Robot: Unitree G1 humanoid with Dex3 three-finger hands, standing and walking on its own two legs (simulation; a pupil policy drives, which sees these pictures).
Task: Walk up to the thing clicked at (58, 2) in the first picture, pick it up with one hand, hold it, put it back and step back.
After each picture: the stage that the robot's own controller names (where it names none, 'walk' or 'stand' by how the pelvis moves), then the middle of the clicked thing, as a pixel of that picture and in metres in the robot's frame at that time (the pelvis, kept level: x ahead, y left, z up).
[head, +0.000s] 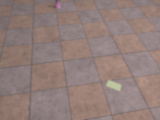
stand; (57, 0) +2.34 +0.38 -0.65
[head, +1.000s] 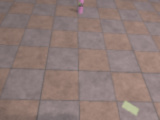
walk; (80, 4) +2.22 +0.13 -0.63
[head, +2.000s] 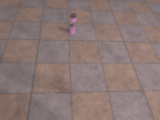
walk; (72, 24) +1.56 +0.11 -0.62
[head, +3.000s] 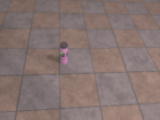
walk; (63, 53) +1.05 +0.15 -0.63
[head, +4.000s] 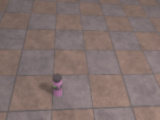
walk; (57, 85) +0.71 +0.16 -0.63
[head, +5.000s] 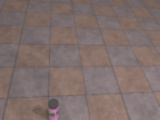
stand; (53, 110) +0.53 +0.13 -0.64
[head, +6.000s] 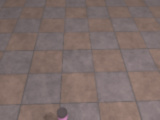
stand; (63, 119) +0.48 +0.14 -0.65
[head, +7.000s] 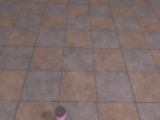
stand; (61, 117) +0.47 +0.14 -0.65
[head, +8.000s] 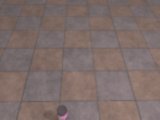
stand; (62, 117) +0.49 +0.14 -0.66
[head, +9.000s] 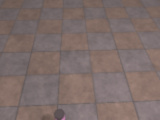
stand; out of the picture +0.48 +0.16 -0.66
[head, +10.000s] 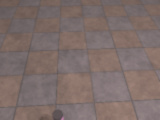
stand; out of the picture +0.46 +0.17 -0.66
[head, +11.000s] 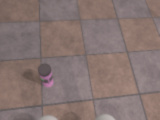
go down; (46, 76) +0.51 +0.16 -0.48
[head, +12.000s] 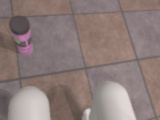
go down; (23, 38) +0.55 +0.20 -0.26
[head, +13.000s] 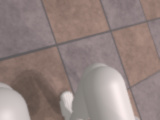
close in; out of the picture +0.54 +0.25 -0.19
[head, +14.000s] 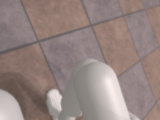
close; out of the picture +0.53 +0.27 -0.17
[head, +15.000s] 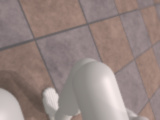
lift; out of the picture +0.48 +0.24 -0.18
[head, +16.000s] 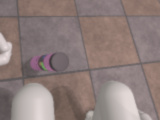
lift; (47, 62) +0.44 +0.12 -0.23
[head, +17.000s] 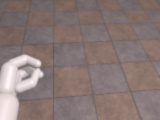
hold; out of the picture +0.32 -0.04 -0.67
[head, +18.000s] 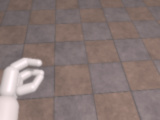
close; out of the picture +0.33 -0.04 -0.70
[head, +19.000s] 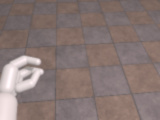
stand; out of the picture +0.36 -0.06 -0.71
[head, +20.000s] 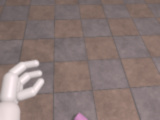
stand; out of the picture +0.39 -0.09 -0.70
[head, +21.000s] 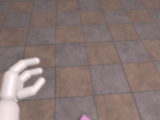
stand; out of the picture +0.41 -0.11 -0.70
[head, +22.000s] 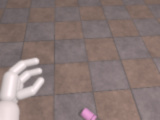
stand; out of the picture +0.44 -0.13 -0.70
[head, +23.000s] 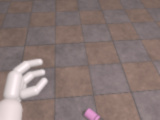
stand; out of the picture +0.46 -0.15 -0.70
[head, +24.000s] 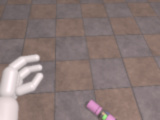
close; (101, 113) +0.49 -0.18 -0.70
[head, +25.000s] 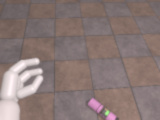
stand; (103, 111) +0.50 -0.19 -0.70
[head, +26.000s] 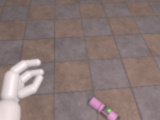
close; (104, 110) +0.51 -0.19 -0.70
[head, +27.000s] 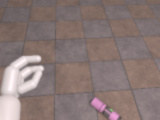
close; (105, 110) +0.52 -0.21 -0.71
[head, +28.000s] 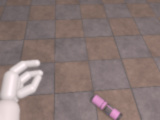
close; (106, 108) +0.54 -0.22 -0.71
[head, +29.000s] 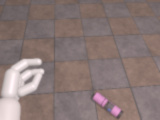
close; (107, 105) +0.56 -0.23 -0.70
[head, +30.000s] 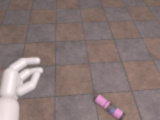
close; (110, 107) +0.56 -0.25 -0.70
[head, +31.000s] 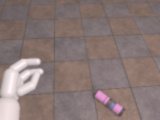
close; (109, 103) +0.57 -0.25 -0.70
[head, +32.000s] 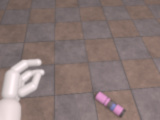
close; (110, 104) +0.58 -0.25 -0.70
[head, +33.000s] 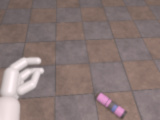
close; (111, 105) +0.57 -0.26 -0.71
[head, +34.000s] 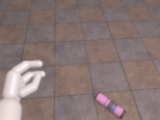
close; (110, 105) +0.58 -0.26 -0.71
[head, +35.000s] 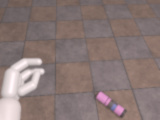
close; (111, 104) +0.57 -0.25 -0.70
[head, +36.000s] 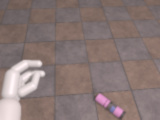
close; (110, 106) +0.57 -0.25 -0.71
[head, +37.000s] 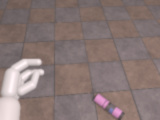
close; (109, 106) +0.56 -0.24 -0.71
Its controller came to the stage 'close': yes
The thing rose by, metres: 0.00
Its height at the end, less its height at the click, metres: -0.09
